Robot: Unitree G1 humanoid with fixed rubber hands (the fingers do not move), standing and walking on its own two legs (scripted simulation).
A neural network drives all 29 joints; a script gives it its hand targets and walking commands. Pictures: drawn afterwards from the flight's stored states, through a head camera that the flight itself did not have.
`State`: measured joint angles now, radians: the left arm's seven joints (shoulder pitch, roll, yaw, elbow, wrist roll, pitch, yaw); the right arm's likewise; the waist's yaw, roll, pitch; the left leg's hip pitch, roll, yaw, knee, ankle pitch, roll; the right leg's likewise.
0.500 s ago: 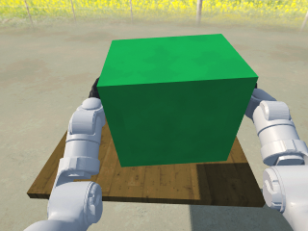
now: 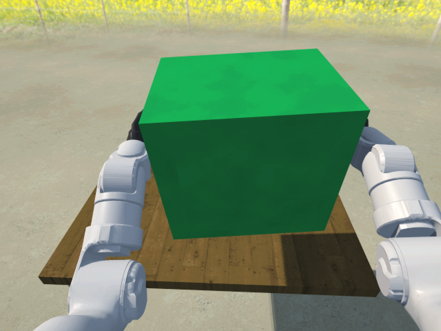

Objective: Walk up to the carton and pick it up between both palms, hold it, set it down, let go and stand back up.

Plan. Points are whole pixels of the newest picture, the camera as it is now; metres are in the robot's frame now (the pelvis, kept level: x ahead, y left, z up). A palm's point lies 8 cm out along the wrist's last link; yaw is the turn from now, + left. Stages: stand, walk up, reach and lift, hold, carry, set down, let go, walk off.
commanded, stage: hold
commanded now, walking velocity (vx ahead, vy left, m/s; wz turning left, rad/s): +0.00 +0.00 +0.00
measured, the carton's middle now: (244, 145) +0.40 +0.00 +0.20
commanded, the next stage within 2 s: set down in 0.28 s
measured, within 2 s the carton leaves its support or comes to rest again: neither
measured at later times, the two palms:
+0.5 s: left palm (136, 146) +0.36 +0.19 +0.23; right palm (354, 131) +0.38 -0.19 +0.24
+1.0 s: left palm (146, 157) +0.37 +0.18 +0.19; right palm (343, 136) +0.42 -0.20 +0.21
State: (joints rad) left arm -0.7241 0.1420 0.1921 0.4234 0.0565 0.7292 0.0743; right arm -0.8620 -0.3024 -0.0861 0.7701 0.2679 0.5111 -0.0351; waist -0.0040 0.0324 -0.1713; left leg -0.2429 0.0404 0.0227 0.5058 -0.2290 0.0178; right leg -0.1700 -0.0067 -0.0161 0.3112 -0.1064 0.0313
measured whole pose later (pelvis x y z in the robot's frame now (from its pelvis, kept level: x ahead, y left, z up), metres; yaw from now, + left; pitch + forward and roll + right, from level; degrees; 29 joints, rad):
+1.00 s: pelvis +0.02 -0.02 +0.00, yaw +1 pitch -1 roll -2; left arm -0.60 0.12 0.19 0.31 0.13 0.65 0.06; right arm -0.86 -0.31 0.01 0.83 0.22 0.32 0.02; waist 0.00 0.03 -0.13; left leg -0.21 0.04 0.01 0.45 -0.22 0.00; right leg -0.16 0.00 -0.03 0.31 -0.14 0.03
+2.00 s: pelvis +0.03 -0.02 +0.00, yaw +1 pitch +1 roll -2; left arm -0.60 0.04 0.19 0.37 0.12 0.54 0.13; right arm -0.81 -0.30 -0.16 0.88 0.15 0.18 0.12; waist 0.06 0.03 -0.09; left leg -0.24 0.04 0.00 0.44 -0.22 -0.01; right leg -0.19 0.00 -0.03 0.31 -0.14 0.03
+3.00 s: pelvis +0.05 -0.04 +0.00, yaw +0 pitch +17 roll -1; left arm -0.58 0.00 0.19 0.63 0.12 0.15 0.17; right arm -0.82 -0.31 -0.19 1.08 0.06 -0.15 0.16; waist 0.17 0.03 -0.19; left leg -0.52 0.07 0.00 0.44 -0.19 -0.04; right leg -0.48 0.03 -0.03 0.31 -0.14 -0.01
